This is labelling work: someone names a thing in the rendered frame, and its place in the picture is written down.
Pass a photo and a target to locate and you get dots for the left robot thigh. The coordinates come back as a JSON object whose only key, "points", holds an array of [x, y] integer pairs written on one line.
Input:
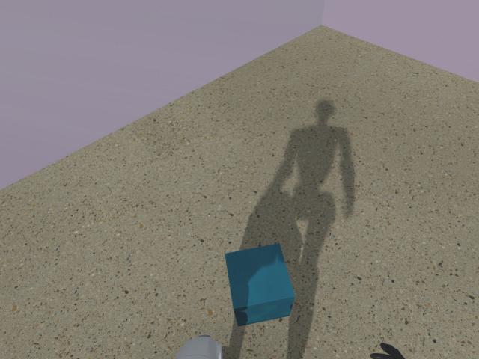
{"points": [[200, 348]]}

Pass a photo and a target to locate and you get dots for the robot right hand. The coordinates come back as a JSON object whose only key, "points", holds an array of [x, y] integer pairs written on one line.
{"points": [[392, 351]]}

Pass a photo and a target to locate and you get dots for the carton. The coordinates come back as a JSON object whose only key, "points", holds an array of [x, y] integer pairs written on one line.
{"points": [[260, 284]]}

